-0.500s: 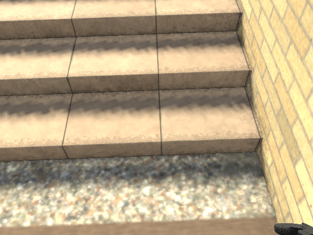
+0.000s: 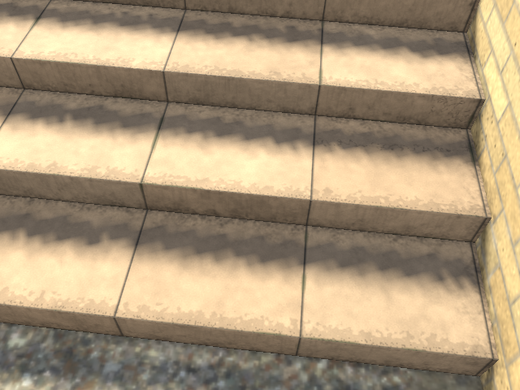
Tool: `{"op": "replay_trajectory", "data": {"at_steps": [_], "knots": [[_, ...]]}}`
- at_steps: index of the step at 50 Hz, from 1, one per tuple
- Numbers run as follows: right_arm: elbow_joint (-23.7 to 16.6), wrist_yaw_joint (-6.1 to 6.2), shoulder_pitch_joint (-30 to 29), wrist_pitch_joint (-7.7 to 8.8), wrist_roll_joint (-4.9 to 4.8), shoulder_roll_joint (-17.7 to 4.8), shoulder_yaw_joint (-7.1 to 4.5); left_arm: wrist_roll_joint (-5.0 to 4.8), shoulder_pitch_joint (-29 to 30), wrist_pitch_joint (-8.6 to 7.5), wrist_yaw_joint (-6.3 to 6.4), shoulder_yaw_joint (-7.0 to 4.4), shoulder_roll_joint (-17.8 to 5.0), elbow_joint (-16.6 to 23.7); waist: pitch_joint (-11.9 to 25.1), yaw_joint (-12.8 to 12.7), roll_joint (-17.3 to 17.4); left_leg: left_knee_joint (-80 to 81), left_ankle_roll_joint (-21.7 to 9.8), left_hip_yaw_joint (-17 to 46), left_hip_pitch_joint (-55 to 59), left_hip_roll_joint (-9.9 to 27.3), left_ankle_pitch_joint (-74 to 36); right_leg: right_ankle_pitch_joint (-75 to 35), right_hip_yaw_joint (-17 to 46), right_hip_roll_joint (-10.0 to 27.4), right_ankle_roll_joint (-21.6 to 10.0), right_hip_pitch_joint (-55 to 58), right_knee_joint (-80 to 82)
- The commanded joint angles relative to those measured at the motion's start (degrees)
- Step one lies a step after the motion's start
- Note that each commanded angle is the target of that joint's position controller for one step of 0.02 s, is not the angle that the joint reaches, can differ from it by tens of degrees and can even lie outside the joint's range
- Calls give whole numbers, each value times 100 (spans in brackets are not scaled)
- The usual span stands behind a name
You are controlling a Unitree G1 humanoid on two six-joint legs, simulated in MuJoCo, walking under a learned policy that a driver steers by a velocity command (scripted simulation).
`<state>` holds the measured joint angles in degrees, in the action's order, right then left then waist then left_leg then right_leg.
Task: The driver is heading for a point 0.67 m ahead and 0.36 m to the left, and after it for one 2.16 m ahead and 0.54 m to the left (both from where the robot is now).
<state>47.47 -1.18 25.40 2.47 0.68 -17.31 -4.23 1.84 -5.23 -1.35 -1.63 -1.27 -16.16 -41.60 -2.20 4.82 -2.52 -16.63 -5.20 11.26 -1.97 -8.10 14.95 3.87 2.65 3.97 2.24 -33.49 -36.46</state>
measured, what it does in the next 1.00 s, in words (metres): walks ahead, turning left: right foot, then left foot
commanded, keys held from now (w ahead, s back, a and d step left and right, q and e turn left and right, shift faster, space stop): w+q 1.00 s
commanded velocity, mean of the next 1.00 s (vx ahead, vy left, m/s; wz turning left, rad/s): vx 0.50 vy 0.00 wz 0.60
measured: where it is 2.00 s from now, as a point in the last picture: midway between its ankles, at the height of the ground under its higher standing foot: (139, 280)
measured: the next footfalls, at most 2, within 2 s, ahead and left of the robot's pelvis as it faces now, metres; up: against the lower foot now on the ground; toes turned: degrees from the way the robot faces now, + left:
right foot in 0.08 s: +0.21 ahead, -0.13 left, +0.00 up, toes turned +5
left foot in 0.58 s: +0.42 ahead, +0.13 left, +0.00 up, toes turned +24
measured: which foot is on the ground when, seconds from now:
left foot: down 0.00-0.10, up 0.12-0.56, down 0.58-1.00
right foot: up 0.00-0.06, down 0.08-0.58, up 0.60-1.00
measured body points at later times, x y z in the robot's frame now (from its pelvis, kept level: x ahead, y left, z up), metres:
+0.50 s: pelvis +0.26 -0.01 -0.01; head +0.30 +0.00 +0.44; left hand +0.16 +0.24 -0.14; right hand +0.54 -0.17 -0.10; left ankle +0.37 +0.14 -0.71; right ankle +0.17 -0.14 -0.74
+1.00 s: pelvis +0.51 +0.11 +0.00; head +0.53 +0.14 +0.45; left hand +0.61 +0.40 -0.07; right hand +0.61 -0.14 -0.13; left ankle +0.38 +0.11 -0.74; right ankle +0.69 +0.10 -0.55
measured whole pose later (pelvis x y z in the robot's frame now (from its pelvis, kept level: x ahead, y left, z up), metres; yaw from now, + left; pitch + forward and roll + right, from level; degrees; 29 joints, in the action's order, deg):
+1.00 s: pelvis +0.51 +0.11 +0.00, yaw +37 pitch +3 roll -1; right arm 55.5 1.4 27.6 2.3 0.9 -13.6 -1.1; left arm 3.6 -0.7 1.1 1.0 3.1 -8.0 -31.9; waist -0.1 4.2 -0.4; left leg -15.5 -6.5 12.7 -1.6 -7.5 15.5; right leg 23.5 -3.9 4.7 -1.0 -63.2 -88.3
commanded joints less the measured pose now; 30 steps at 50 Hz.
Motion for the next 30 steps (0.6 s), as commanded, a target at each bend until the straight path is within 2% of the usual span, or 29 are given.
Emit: {"op": "replay_trajectory", "data": {"at_steps": [1,2,3,4,5,6,7,8,9,10,11,13,15,19,22,23,25,26,27,28,29,30], "knots": [[-250,86,-17,75,44,-994,-240,-51,438,-167,45,-183,-597,462,18,-156,828,-82,-596,1134,-401,1440,-1981,100,-40,-250,-34,821,434],[-268,109,-154,76,61,-1037,-252,-69,174,-195,76,-217,-674,376,43,-305,839,-270,-505,1251,-509,1459,-2075,342,-39,-309,-83,1237,553],[-319,121,-286,95,79,-1073,-238,-59,-317,-232,135,-266,-811,170,199,-495,820,-677,-430,1291,-612,1329,-2282,518,-93,-410,-135,1886,722],[-305,109,-382,133,36,-993,-205,-12,-933,-317,203,-326,-940,3,463,-854,565,-1510,-303,1076,-843,989,-2384,576,36,-305,-246,2742,1100],[-444,63,-354,193,-53,-554,-53,127,-1815,-395,304,-444,-1481,-59,1158,-1196,-329,-3209,-150,433,-1334,546,-1706,1971,1297,980,-557,3832,1551],[-612,70,143,166,-114,-291,1,107,-1818,-314,320,-563,-2032,-78,1487,-822,-1912,-4348,2,-259,-2867,-321,1635,3149,3908,2198,-1117,4627,2538],[-314,138,93,54,77,-762,-36,39,-1292,-227,292,-469,-1426,-29,871,-567,-886,-4818,-38,-267,-3204,361,1331,3887,3732,2092,-1048,3928,2503],[-268,81,-233,44,97,-837,-63,-13,-972,-211,277,-359,-1004,48,356,-567,-416,-4724,-12,-337,-3088,524,827,3264,2915,1781,-939,3361,2537],[-250,31,-435,11,63,-722,-55,-1,-794,-202,265,-294,-707,21,192,-567,-212,-4581,54,-496,-3082,733,518,2166,1996,1464,-821,3186,2505],[-285,-16,-640,-30,122,-655,-41,12,-881,-219,276,-254,-613,-61,101,-604,-347,-4478,106,-592,-3081,826,369,1306,1389,1228,-747,3138,2491],[-303,-69,-697,-83,149,-560,-21,10,-1005,-248,278,-239,-577,-163,67,-607,-489,-4485,156,-669,-3058,840,256,696,964,1084,-695,3077,2468],[-376,-139,-911,-139,129,-406,19,-46,-1243,-327,238,-244,-551,-340,86,-603,-532,-4491,186,-755,-3246,836,80,-371,489,1047,-718,3194,2371],[-509,-209,-1315,-173,150,-382,33,-81,-1320,-391,222,-261,-550,-447,77,-585,-501,-4414,212,-803,-3585,896,-221,-1009,123,1104,-767,3290,2382],[-745,-338,-1989,-193,162,-204,134,-83,-1384,-417,186,-240,-483,-580,-73,-542,-507,-3679,278,-988,-3614,1027,-848,-1689,-600,1080,-818,3064,2443],[-908,-402,-2572,-193,123,-157,192,-67,-1417,-447,184,-268,-582,-650,-260,-570,-373,-2713,151,-1273,-3085,1009,-1226,-1847,-1115,984,-692,2805,2476],[-946,-406,-2707,-200,140,-163,200,-72,-1482,-444,194,-280,-641,-688,-283,-580,-340,-2483,82,-1411,-2935,958,-1161,-2035,-1212,997,-661,2854,2445],[-905,-331,-2632,-254,202,-189,212,-86,-1560,-412,242,-289,-722,-723,-81,-492,-322,-2363,-84,-1684,-2539,725,-683,-3570,-1413,1079,-631,3136,1882],[-808,-275,-2467,-268,223,-250,193,-80,-1581,-359,257,-309,-839,-742,109,-439,-328,-2287,-203,-1873,-2297,540,-415,-4445,-1506,1083,-621,3358,1443],[-654,-234,-1974,-247,239,-284,168,-106,-1645,-305,278,-315,-896,-761,439,-249,-357,-2239,-355,-1913,-1710,329,-299,-5096,-1564,1116,-665,3414,649],[-361,-169,-1209,-185,240,-384,97,-155,-1494,-247,272,-332,-981,-670,837,56,-234,-1822,-529,-1852,-876,134,-347,-4921,-1599,1073,-647,3177,-465],[-87,-88,-402,-136,274,-603,-13,-145,-1395,-221,226,-326,-977,-576,1172,488,119,-1248,-658,-1461,322,265,-530,-3449,-1673,891,-511,2273,-1995],[-70,13,-573,-127,204,-1145,-111,2,-1698,-215,163,-182,-213,-400,1262,-97,1362,-1270,-902,627,1250,1889,-1758,2503,-1564,203,-332,624,-3815]]}}
Velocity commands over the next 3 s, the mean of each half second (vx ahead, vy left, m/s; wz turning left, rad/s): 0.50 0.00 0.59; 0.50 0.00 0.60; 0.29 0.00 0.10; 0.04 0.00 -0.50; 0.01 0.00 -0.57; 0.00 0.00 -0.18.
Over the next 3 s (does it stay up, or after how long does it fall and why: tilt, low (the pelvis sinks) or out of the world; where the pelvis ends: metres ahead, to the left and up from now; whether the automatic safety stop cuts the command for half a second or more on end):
stays up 0.73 0.30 0.10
